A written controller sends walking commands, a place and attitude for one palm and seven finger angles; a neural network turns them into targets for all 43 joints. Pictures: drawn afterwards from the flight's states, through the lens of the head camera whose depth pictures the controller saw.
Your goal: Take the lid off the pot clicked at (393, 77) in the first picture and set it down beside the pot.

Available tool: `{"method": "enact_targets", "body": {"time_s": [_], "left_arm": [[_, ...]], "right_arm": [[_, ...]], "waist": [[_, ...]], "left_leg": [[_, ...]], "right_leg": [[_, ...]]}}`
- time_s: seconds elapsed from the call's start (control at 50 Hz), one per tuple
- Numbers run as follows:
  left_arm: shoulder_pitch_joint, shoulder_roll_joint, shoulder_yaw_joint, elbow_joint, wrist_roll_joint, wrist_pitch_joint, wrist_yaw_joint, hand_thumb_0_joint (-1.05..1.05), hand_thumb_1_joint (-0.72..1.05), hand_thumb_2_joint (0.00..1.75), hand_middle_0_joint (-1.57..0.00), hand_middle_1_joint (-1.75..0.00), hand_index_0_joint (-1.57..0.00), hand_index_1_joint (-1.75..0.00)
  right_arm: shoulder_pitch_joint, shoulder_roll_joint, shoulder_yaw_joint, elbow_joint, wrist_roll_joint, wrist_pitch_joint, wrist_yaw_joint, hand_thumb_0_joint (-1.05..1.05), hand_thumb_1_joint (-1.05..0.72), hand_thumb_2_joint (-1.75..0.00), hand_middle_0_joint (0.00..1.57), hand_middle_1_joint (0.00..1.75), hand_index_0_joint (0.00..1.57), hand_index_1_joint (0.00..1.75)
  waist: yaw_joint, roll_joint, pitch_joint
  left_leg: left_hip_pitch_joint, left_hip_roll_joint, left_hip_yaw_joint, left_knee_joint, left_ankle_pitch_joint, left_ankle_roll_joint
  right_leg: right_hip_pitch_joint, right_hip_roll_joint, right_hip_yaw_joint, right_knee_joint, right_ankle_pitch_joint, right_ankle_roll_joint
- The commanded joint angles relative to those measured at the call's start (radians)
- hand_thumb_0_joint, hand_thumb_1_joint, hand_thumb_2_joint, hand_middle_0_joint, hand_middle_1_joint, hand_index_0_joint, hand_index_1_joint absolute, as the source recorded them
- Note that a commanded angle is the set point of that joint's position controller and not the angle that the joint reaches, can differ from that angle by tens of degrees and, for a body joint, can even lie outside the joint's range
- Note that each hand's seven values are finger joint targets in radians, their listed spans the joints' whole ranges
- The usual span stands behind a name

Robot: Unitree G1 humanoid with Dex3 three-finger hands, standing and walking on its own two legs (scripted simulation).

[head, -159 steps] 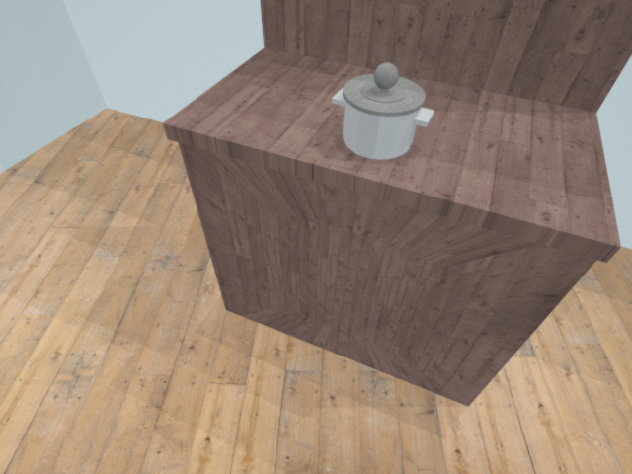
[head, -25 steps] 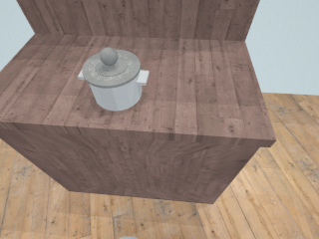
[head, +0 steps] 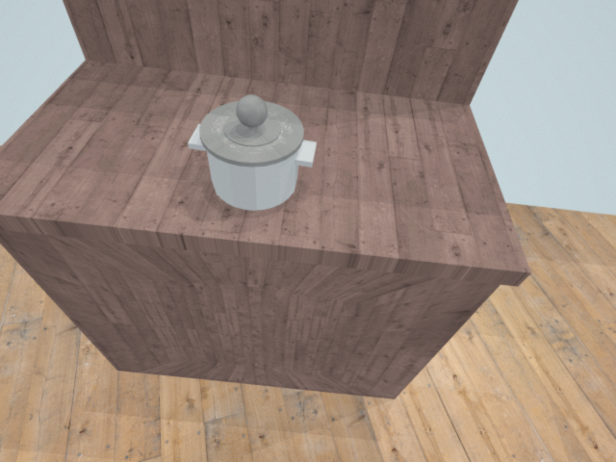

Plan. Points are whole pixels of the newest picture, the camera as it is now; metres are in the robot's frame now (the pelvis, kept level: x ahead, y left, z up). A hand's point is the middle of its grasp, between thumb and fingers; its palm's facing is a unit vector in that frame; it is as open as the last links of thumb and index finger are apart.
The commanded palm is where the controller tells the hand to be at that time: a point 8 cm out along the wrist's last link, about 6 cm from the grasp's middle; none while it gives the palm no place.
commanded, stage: come to a stop and stand still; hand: left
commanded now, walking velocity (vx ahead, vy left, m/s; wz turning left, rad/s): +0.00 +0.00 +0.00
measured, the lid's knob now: (251, 111) +0.55 +0.12 +0.15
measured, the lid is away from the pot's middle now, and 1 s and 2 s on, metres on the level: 0.00 0.00 0.00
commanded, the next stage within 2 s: look again from close up in 0.76 s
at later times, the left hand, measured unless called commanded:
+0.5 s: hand out of the picture +0.06 +0.12 -0.18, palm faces +0.02 -0.96 -0.27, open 7.3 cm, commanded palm none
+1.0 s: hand out of the picture +0.02 +0.12 -0.19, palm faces +0.07 -0.97 -0.24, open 7.4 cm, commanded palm none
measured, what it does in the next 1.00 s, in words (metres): steps on the spot: right foot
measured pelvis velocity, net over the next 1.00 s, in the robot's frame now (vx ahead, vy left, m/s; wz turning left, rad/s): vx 0.02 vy -0.07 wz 0.01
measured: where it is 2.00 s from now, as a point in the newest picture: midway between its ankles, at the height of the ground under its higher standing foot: outside the picture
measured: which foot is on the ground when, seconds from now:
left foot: down 0.00-1.00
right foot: up 0.00-0.10, down 0.12-1.00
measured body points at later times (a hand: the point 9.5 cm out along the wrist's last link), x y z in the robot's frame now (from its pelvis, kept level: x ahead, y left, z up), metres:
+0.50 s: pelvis +0.02 -0.07 -0.02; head +0.03 -0.10 +0.43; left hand +0.06 +0.17 -0.16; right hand +0.02 -0.28 -0.20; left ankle +0.00 +0.10 -0.75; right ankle -0.03 -0.17 -0.75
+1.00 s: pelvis +0.02 -0.07 -0.02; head +0.04 -0.08 +0.43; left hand +0.02 +0.17 -0.17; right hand +0.05 -0.29 -0.18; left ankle +0.00 +0.10 -0.75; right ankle -0.03 -0.17 -0.75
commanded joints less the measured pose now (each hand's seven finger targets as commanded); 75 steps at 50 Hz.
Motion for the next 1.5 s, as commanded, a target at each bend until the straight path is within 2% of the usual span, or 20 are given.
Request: {"method": "enact_targets", "body": {"time_s": [0.0, 0.02, 0.04, 0.06, 0.08, 0.1, 0.14, 0.16, 0.2, 0.24, 0.32, 0.42, 0.48, 0.54, 0.6, 0.64, 0.74, 1.1, 1.3, 1.48], "left_arm": [[-0.046, -0.006, -0.018, -0.073, -0.018, -0.041, 0.002, 0.0, 0.9, 0.9, -0.2, -0.3, -0.2, -0.3], [0.092, 0.045, -0.026, 0.019, 0.001, -0.055, 0.031, 0.0, 0.9, 0.9, -0.2, -0.3, -0.2, -0.3], [0.113, 0.062, -0.031, -0.033, 0.005, -0.057, 0.03, 0.0, 0.9, 0.9, -0.2, -0.3, -0.2, -0.3], [0.099, 0.062, -0.025, -0.044, 0.008, -0.063, 0.031, 0.0, 0.9, 0.9, -0.2, -0.3, -0.2, -0.3], [0.073, 0.086, -0.028, -0.038, 0.003, -0.076, 0.031, 0.0, 0.9, 0.9, -0.2, -0.3, -0.2, -0.3], [0.056, 0.096, -0.027, -0.038, -0.002, -0.085, 0.031, 0.0, 0.9, 0.9, -0.2, -0.3, -0.2, -0.3], [0.043, 0.087, -0.037, -0.033, 0.0, -0.084, 0.029, 0.0, 0.9, 0.9, -0.2, -0.3, -0.2, -0.3], [0.035, 0.08, -0.032, -0.029, -0.005, -0.083, 0.03, 0.0, 0.9, 0.9, -0.2, -0.3, -0.2, -0.3], [0.01, 0.055, -0.039, -0.016, -0.008, -0.078, 0.034, 0.0, 0.9, 0.9, -0.2, -0.3, -0.2, -0.3], [0.007, 0.051, -0.041, -0.016, -0.01, -0.081, 0.04, 0.0, 0.9, 0.9, -0.2, -0.3, -0.2, -0.3], [0.002, 0.071, -0.031, -0.02, -0.015, -0.082, 0.04, 0.0, 0.9, 0.9, -0.2, -0.3, -0.2, -0.3], [0.005, 0.076, -0.024, -0.029, -0.014, -0.086, 0.042, 0.0, 0.9, 0.9, -0.2, -0.3, -0.2, -0.3], [0.019, 0.078, -0.019, -0.028, -0.013, -0.089, 0.044, 0.0, 0.9, 0.9, -0.2, -0.3, -0.2, -0.3], [0.02, 0.077, -0.014, -0.034, -0.014, -0.087, 0.045, 0.0, 0.9, 0.9, -0.2, -0.3, -0.2, -0.3], [0.035, 0.084, -0.012, -0.031, -0.016, -0.087, 0.044, 0.0, 0.9, 0.9, -0.2, -0.3, -0.2, -0.3], [0.036, 0.085, -0.01, -0.028, -0.013, -0.086, 0.045, 0.0, 0.9, 0.9, -0.2, -0.3, -0.2, -0.3], [0.035, 0.081, -0.01, -0.024, -0.012, -0.082, 0.043, 0.0, 0.9, 0.9, -0.2, -0.3, -0.2, -0.3], [0.04, 0.071, -0.015, -0.017, -0.013, -0.076, 0.035, 0.0, 0.9, 0.9, -0.2, -0.3, -0.2, -0.3], [0.035, 0.065, -0.017, -0.018, -0.015, -0.076, 0.033, 0.0, 0.9, 0.9, -0.2, -0.3, -0.2, -0.3], [0.04, 0.054, -0.017, -0.018, -0.013, -0.079, 0.034, 0.0, 0.9, 0.9, -0.2, -0.3, -0.2, -0.3]], "right_arm": [[0.082, -0.177, -0.041, -0.005, -0.005, -0.011, -0.01, 0.0, -0.9, -0.9, 0.2, 0.3, 0.2, 0.3], [-0.039, -0.289, -0.058, -0.033, 0.011, -0.017, 0.015, 0.0, -0.9, -0.9, 0.2, 0.3, 0.2, 0.3], [-0.038, -0.176, -0.037, -0.088, 0.002, -0.005, 0.032, 0.0, -0.9, -0.9, 0.2, 0.3, 0.2, 0.3], [-0.012, -0.158, -0.031, -0.093, -0.003, -0.009, 0.036, 0.0, -0.9, -0.9, 0.2, 0.3, 0.2, 0.3], [0.037, -0.115, -0.017, -0.078, -0.001, -0.013, 0.036, 0.0, -0.9, -0.9, 0.2, 0.3, 0.2, 0.3], [0.061, -0.084, -0.014, -0.075, -0.001, -0.009, 0.04, 0.0, -0.9, -0.9, 0.2, 0.3, 0.2, 0.3], [0.085, -0.091, -0.013, -0.071, 0.011, -0.022, 0.042, 0.0, -0.9, -0.9, 0.2, 0.3, 0.2, 0.3], [0.078, -0.132, -0.021, -0.073, 0.013, -0.016, 0.033, 0.0, -0.9, -0.9, 0.2, 0.3, 0.2, 0.3], [0.063, -0.127, -0.022, -0.068, 0.011, -0.01, 0.025, 0.0, -0.9, -0.9, 0.2, 0.3, 0.2, 0.3], [0.066, -0.118, -0.014, -0.054, 0.01, -0.006, 0.023, 0.0, -0.9, -0.9, 0.2, 0.3, 0.2, 0.3], [0.07, -0.108, -0.011, -0.031, 0.008, -0.001, 0.021, 0.0, -0.9, -0.9, 0.2, 0.3, 0.2, 0.3], [0.068, -0.108, -0.012, -0.016, 0.009, -0.002, 0.019, 0.0, -0.9, -0.9, 0.2, 0.3, 0.2, 0.3], [0.058, -0.108, -0.012, -0.005, 0.01, -0.004, 0.017, 0.0, -0.9, -0.9, 0.2, 0.3, 0.2, 0.3], [0.051, -0.119, -0.015, 0.001, 0.01, -0.006, 0.015, 0.0, -0.9, -0.9, 0.2, 0.3, 0.2, 0.3], [0.043, -0.116, -0.014, 0.002, 0.012, -0.006, 0.012, 0.0, -0.9, -0.9, 0.2, 0.3, 0.2, 0.3], [0.031, -0.122, -0.015, 0.006, 0.013, -0.003, 0.011, 0.0, -0.9, -0.9, 0.2, 0.3, 0.2, 0.3], [0.027, -0.125, -0.015, 0.017, 0.013, -0.002, 0.011, 0.0, -0.9, -0.9, 0.2, 0.3, 0.2, 0.3], [0.008, -0.116, -0.013, 0.031, 0.013, -0.003, 0.013, 0.0, -0.9, -0.9, 0.2, 0.3, 0.2, 0.3], [0.018, -0.107, -0.014, 0.037, 0.013, -0.005, 0.015, 0.0, -0.9, -0.9, 0.2, 0.3, 0.2, 0.3], [0.039, -0.105, -0.018, 0.047, 0.014, -0.009, 0.015, 0.0, -0.9, -0.9, 0.2, 0.3, 0.2, 0.3]], "waist": [[-0.033, 0.248, -0.019], [0.051, 0.249, -0.047], [0.06, 0.123, -0.019], [0.028, 0.174, -0.03], [0.003, 0.126, -0.061], [-0.007, 0.154, -0.1], [-0.021, 0.207, -0.153], [-0.018, 0.02, -0.126], [-0.011, -0.093, -0.015], [-0.018, -0.069, 0.067], [-0.011, 0.04, 0.087], [-0.007, -0.03, 0.049], [0.0, -0.014, 0.019], [0.003, 0.028, -0.003], [0.011, 0.024, -0.038], [0.008, 0.025, -0.009], [0.009, 0.057, 0.001], [0.019, 0.058, 0.037], [0.023, 0.049, 0.04], [0.018, 0.063, 0.011]], "left_leg": [[0.113, 0.255, -0.198, -0.041, 0.343, 0.117], [-0.042, 0.26, -0.115, 0.125, 0.25, 0.077], [-0.192, 0.153, -0.06, 0.146, -0.185, 0.036], [-0.148, 0.083, -0.03, 0.197, -0.138, 0.01], [-0.13, 0.07, -0.019, 0.246, -0.071, 0.0], [-0.09, 0.049, -0.012, 0.253, -0.032, -0.014], [-0.007, 0.074, -0.059, 0.224, 0.086, -0.007], [-0.045, 0.1, -0.063, 0.246, 0.09, -0.002], [-0.08, 0.085, -0.04, 0.243, 0.07, -0.009], [-0.092, 0.069, -0.028, 0.242, 0.048, -0.021], [-0.069, 0.064, -0.025, 0.207, 0.031, -0.03], [-0.045, 0.061, -0.016, 0.201, 0.039, -0.038], [-0.035, 0.064, -0.008, 0.196, 0.077, -0.043], [-0.007, 0.076, -0.013, 0.19, 0.148, -0.043], [0.007, 0.08, -0.01, 0.181, 0.18, -0.046], [-0.004, 0.078, -0.006, 0.192, 0.165, -0.049], [0.017, 0.085, -0.015, 0.177, 0.188, -0.046], [0.024, 0.091, -0.038, 0.117, 0.138, -0.038], [0.006, 0.087, -0.05, 0.106, 0.116, -0.034], [0.016, 0.089, -0.05, 0.115, 0.157, -0.034]], "right_leg": [[0.005, -0.015, -0.025, -0.219, -0.079, -0.016], [0.116, -0.061, -0.001, -0.251, 0.068, -0.06], [0.152, -0.014, 0.008, -0.392, -0.065, -0.061], [0.099, -0.055, 0.087, -0.405, -0.032, -0.099], [0.105, -0.086, 0.122, -0.438, -0.003, -0.118], [0.13, -0.115, 0.127, -0.439, 0.124, -0.132], [0.12, -0.082, 0.034, -0.333, 0.195, -0.102], [0.128, -0.045, 0.024, -0.341, 0.177, -0.087], [0.098, -0.059, 0.025, -0.378, 0.211, -0.082], [0.053, -0.079, 0.055, -0.406, 0.238, -0.087], [0.054, -0.077, 0.06, -0.419, 0.209, -0.089], [0.104, -0.088, 0.066, -0.438, 0.294, -0.096], [0.159, -0.096, 0.061, -0.425, 0.436, -0.097], [0.174, -0.083, 0.042, -0.401, 0.461, -0.091], [0.218, -0.084, 0.034, -0.394, 0.529, -0.091], [0.207, -0.09, 0.036, -0.401, 0.54, -0.092], [0.189, -0.079, 0.027, -0.41, 0.457, -0.089], [0.155, -0.067, 0.023, -0.448, 0.29, -0.081], [0.152, -0.068, 0.023, -0.461, 0.243, -0.079], [0.16, -0.069, 0.025, -0.444, 0.286, -0.079]]}}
